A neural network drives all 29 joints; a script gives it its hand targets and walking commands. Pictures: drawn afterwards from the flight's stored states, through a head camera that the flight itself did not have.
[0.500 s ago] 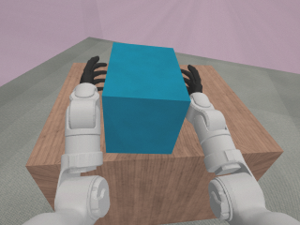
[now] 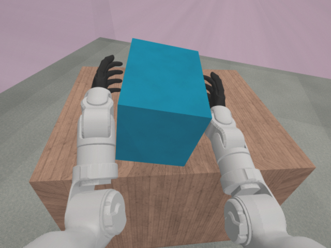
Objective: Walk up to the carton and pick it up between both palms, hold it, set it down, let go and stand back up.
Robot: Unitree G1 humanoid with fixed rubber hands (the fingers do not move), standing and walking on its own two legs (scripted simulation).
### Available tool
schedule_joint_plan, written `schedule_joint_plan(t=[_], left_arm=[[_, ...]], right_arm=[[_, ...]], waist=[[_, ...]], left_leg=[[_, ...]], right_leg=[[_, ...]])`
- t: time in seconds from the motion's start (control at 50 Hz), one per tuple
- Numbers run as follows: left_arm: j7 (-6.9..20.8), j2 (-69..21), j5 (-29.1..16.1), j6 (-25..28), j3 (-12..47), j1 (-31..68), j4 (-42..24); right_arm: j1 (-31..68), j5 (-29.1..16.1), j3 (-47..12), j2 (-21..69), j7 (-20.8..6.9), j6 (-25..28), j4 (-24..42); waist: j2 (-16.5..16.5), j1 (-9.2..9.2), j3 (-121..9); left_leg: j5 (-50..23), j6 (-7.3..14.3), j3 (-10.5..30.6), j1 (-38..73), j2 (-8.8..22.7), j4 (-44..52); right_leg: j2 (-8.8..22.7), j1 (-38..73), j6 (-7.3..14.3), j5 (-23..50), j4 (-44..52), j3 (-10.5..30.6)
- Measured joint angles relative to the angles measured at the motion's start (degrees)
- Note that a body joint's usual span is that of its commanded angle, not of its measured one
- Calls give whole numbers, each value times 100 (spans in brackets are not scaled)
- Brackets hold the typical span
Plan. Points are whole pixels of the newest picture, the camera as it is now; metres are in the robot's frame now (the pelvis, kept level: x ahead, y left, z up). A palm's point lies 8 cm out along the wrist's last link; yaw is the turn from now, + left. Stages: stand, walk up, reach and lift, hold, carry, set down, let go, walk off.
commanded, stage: set down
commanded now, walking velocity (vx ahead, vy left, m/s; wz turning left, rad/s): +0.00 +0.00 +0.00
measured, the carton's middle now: (158, 103) +0.40 +0.01 +0.18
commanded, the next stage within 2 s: none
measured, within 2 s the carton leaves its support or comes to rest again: neither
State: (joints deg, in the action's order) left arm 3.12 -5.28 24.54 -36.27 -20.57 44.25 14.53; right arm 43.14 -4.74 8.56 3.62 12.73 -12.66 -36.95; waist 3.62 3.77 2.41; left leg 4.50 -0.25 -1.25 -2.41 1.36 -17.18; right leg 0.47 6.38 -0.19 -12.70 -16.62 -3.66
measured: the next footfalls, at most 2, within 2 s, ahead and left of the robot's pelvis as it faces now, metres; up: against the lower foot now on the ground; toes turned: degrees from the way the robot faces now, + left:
none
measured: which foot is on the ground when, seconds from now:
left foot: down 0.00-1.00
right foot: down 0.00-1.00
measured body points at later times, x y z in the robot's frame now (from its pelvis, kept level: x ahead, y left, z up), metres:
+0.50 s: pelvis +0.02 +0.00 +0.00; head +0.00 +0.05 +0.45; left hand +0.43 +0.14 +0.17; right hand +0.41 -0.13 +0.15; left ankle +0.07 +0.12 -0.75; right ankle -0.02 -0.11 -0.75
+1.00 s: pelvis +0.03 +0.01 +0.00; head +0.01 +0.05 +0.45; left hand +0.44 +0.14 +0.15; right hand +0.42 -0.12 +0.14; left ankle +0.07 +0.12 -0.75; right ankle -0.02 -0.11 -0.75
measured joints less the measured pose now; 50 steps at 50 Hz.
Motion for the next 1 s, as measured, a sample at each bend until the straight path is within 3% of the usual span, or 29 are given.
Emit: schedule_joint_plan(t=[0.14,0.3,0.46,0.6,0.8,1.0], left_arm=[[218,-51,208,511,-99,28,335],[42,12,-106,899,285,-400,283],[-138,102,-340,1121,432,-436,527],[-107,78,-228,1177,261,-224,805],[-48,126,-279,1590,68,-268,1419],[-155,263,-404,2051,-17,68,2379]], right_arm=[[-240,425,280,209,-37,833,-387],[-618,275,48,157,59,1384,-356],[-621,173,8,88,91,1491,-408],[-439,175,71,40,91,1459,-604],[-444,443,327,173,79,1547,-883],[-227,853,980,293,-24,1737,-1306]], waist=[[130,-120,258],[222,-175,433],[264,-124,278],[238,-145,291],[161,-184,149],[187,-284,-27]], left_leg=[[24,-8,24,190,-28,69],[140,-40,91,7,-3,-102],[222,-38,58,-201,9,-182],[282,-14,-17,-118,-2,-185],[275,11,-44,-200,-22,-144],[207,12,-112,-368,7,-79]], right_leg=[[21,214,4,-28,89,-31],[-17,183,10,-14,197,-94],[-22,19,-6,-16,241,-60],[3,86,-33,-35,262,11],[24,21,-57,10,354,31],[8,-202,-51,79,369,100]])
